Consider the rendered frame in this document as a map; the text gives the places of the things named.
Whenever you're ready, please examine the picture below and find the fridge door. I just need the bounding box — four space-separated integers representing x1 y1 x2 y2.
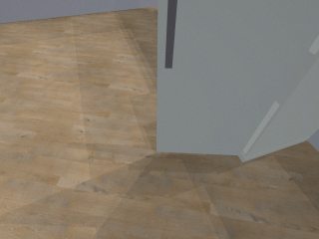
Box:
157 0 319 155

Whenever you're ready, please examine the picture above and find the handle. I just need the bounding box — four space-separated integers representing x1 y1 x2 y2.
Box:
164 0 177 69

